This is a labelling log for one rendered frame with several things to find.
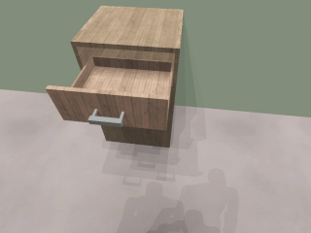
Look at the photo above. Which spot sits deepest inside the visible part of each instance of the handle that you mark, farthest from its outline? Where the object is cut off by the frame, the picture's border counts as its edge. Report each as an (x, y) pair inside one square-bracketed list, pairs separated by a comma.
[(106, 121)]

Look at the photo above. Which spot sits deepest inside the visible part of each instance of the cabinet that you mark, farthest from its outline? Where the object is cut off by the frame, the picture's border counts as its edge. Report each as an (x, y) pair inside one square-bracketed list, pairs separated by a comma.
[(136, 33)]

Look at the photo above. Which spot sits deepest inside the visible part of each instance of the drawer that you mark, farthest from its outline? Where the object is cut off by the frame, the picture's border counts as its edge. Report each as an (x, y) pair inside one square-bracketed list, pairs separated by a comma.
[(140, 88)]

